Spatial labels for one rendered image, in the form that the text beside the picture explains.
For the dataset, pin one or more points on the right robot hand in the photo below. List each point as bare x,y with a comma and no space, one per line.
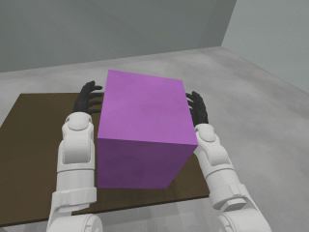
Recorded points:
198,111

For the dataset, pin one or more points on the robot right upper arm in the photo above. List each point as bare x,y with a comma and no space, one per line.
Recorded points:
244,220

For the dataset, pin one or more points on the robot left upper arm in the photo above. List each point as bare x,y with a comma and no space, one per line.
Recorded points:
77,223

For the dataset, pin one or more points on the carton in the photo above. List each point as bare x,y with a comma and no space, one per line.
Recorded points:
145,133

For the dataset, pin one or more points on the table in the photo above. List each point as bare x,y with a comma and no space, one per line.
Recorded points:
30,138

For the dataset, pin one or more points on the right robot forearm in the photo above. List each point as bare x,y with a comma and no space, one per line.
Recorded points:
227,194

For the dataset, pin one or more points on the left robot hand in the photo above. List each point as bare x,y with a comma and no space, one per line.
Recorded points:
82,102

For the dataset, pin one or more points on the left robot forearm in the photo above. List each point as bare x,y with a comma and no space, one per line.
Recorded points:
75,187

